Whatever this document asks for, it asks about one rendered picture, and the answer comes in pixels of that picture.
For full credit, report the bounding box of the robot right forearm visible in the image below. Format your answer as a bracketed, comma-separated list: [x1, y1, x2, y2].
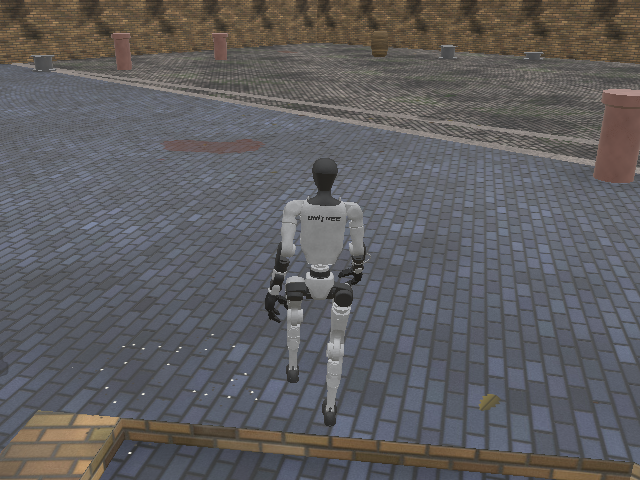
[351, 242, 366, 274]

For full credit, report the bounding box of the robot right foot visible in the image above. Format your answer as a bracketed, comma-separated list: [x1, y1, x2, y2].
[322, 399, 337, 427]

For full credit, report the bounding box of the robot right upper arm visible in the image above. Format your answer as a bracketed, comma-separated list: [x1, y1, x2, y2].
[344, 202, 364, 256]

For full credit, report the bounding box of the robot left forearm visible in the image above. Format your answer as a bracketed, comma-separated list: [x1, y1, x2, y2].
[268, 242, 290, 296]

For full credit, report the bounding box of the robot left hand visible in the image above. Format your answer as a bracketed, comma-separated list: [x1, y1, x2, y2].
[265, 292, 288, 323]

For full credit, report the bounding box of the right robot thigh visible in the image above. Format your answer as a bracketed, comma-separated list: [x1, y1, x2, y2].
[326, 281, 353, 361]

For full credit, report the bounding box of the robot right hand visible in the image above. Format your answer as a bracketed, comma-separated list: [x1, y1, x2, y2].
[338, 267, 363, 286]

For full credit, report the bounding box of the robot left upper arm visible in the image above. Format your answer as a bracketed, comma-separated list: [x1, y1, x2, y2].
[280, 200, 303, 258]

